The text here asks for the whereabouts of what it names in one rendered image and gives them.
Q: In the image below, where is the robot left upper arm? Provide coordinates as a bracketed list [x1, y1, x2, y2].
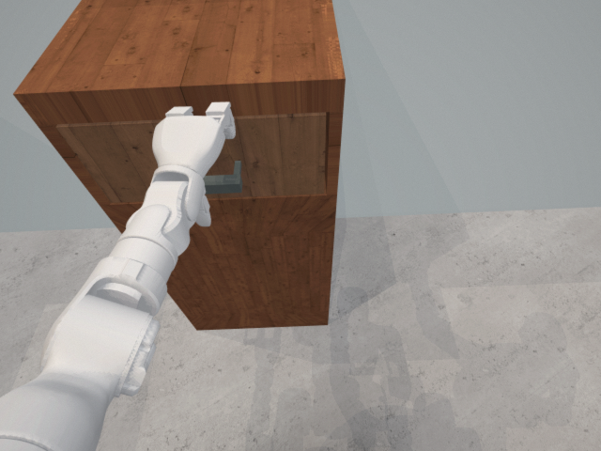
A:
[0, 294, 161, 451]

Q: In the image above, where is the robot left forearm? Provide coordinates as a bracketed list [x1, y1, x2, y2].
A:
[40, 165, 205, 373]

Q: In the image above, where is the drawer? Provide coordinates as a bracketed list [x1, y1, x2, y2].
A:
[56, 112, 326, 203]

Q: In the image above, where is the left robot hand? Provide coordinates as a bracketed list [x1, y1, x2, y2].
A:
[152, 102, 236, 226]

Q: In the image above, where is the handle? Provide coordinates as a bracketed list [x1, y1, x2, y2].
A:
[203, 161, 242, 194]

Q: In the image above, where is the cabinet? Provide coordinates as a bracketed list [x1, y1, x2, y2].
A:
[13, 0, 346, 331]

